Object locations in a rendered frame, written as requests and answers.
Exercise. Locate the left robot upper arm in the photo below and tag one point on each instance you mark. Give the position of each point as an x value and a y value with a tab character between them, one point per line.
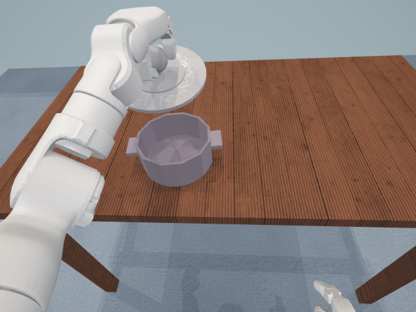
60	194

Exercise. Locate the left robot hand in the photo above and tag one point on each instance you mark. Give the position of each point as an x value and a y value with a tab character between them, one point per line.
157	26

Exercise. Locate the knob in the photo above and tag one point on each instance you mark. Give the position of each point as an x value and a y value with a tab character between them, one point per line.
158	58

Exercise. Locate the lid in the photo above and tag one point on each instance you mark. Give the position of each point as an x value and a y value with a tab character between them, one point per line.
181	82

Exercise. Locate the table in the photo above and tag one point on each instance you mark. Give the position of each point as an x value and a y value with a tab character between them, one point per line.
306	142

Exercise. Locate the pot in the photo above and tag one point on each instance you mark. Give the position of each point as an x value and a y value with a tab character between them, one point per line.
175	149

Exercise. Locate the right robot hand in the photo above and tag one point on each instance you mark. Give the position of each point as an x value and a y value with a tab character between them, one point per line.
333	296

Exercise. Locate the left robot forearm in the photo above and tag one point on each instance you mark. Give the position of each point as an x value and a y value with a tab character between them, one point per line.
110	84

